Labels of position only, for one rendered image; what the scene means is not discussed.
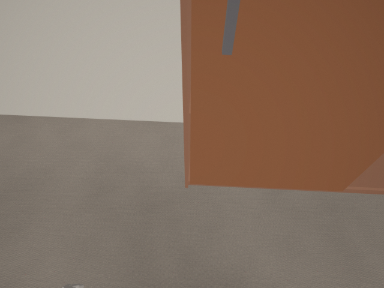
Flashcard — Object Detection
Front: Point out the handle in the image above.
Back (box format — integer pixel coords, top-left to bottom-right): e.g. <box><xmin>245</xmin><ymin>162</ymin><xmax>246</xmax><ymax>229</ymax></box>
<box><xmin>222</xmin><ymin>0</ymin><xmax>240</xmax><ymax>55</ymax></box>

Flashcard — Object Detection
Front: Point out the wardrobe door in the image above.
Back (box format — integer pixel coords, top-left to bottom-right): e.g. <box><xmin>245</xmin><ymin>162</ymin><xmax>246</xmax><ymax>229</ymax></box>
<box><xmin>348</xmin><ymin>153</ymin><xmax>384</xmax><ymax>188</ymax></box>
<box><xmin>190</xmin><ymin>0</ymin><xmax>384</xmax><ymax>191</ymax></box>

